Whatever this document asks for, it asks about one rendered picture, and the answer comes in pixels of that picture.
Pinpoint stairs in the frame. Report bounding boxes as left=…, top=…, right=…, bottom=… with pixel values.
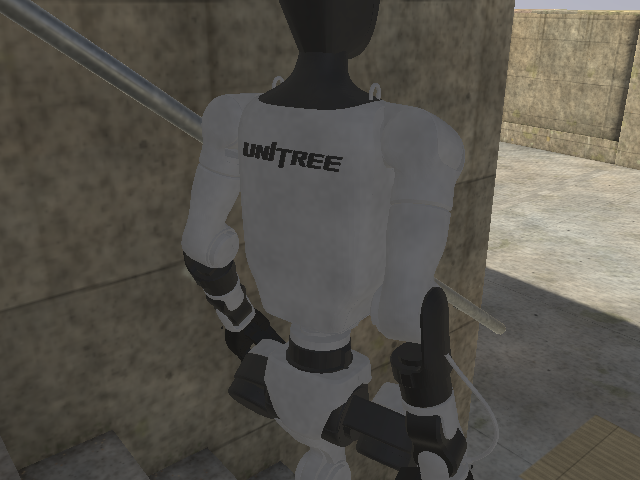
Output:
left=0, top=430, right=295, bottom=480

